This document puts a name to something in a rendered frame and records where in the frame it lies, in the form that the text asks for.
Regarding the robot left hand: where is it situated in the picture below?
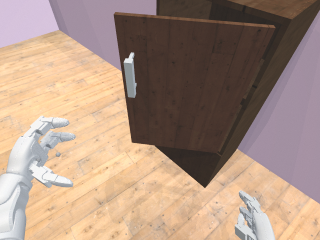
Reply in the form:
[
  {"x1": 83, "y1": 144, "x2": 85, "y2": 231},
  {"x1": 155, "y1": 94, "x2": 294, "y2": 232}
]
[{"x1": 6, "y1": 115, "x2": 76, "y2": 188}]

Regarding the left robot forearm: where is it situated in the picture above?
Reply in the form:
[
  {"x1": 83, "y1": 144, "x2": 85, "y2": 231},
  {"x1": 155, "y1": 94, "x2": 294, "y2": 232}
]
[{"x1": 0, "y1": 173, "x2": 33, "y2": 240}]

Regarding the cupboard door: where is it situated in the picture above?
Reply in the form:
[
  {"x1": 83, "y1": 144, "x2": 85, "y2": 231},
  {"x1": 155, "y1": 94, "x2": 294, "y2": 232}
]
[{"x1": 114, "y1": 12, "x2": 276, "y2": 153}]

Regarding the robot right hand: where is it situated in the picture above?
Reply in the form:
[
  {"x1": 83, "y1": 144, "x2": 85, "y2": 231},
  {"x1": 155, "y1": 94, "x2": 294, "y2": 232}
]
[{"x1": 234, "y1": 190, "x2": 276, "y2": 240}]

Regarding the handle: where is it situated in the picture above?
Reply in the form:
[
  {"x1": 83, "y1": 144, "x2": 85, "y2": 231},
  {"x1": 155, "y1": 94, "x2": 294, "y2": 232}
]
[{"x1": 123, "y1": 52, "x2": 137, "y2": 98}]

